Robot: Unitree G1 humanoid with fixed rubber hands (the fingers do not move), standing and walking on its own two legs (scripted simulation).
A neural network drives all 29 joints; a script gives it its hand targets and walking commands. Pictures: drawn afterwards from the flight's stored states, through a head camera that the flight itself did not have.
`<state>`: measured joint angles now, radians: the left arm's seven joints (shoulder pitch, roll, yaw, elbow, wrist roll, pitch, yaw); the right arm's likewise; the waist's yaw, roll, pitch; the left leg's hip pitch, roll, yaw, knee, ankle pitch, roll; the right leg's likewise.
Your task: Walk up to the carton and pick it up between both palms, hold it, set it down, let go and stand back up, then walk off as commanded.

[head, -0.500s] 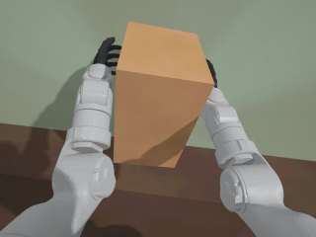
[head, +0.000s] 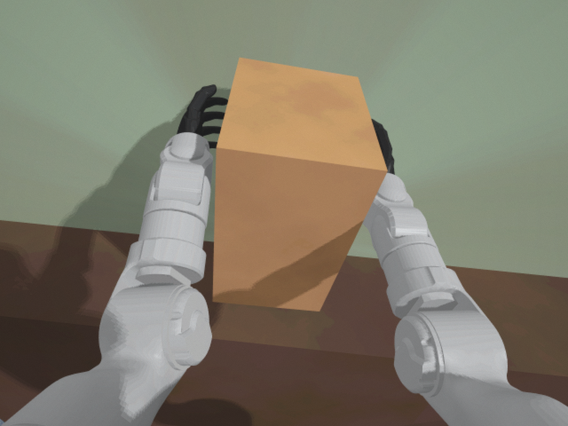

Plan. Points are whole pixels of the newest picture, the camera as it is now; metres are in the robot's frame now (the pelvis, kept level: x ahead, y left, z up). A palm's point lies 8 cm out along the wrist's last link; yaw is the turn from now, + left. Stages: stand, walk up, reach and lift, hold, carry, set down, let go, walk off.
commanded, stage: set down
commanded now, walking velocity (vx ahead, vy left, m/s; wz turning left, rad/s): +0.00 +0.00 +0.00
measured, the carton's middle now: (282, 193) +0.39 -0.05 +0.17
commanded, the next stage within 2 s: none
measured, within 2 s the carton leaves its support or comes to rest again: rests again in 1.48 s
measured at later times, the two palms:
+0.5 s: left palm (208, 160) +0.44 +0.05 +0.21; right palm (380, 196) +0.37 -0.20 +0.17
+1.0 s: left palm (219, 176) +0.45 +0.04 +0.17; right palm (383, 206) +0.38 -0.21 +0.15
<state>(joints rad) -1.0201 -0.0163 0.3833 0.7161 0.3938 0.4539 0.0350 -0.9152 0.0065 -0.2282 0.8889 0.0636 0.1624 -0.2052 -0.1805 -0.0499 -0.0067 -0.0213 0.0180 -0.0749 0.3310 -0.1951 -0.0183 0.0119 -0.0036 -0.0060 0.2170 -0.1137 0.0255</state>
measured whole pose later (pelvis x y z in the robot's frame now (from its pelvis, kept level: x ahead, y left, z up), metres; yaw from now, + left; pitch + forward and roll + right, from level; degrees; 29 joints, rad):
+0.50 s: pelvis +0.00 +0.00 +0.00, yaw -2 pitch -5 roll -1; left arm -0.99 -0.05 0.40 0.77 0.40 0.38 0.05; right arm -0.86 0.04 -0.31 0.89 -0.03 0.10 -0.18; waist -0.18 -0.04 0.01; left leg -0.04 0.02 -0.04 0.32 -0.20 -0.01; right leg -0.03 -0.01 0.00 0.23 -0.12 0.03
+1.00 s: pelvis +0.01 +0.01 +0.00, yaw -4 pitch -1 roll -1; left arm -0.97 -0.07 0.42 0.86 0.39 0.27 0.07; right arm -0.84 0.07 -0.46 0.90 -0.18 0.02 -0.12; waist -0.15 -0.02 -0.01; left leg -0.09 0.02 0.00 0.30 -0.19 -0.01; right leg -0.11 -0.02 0.00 0.24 -0.11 0.03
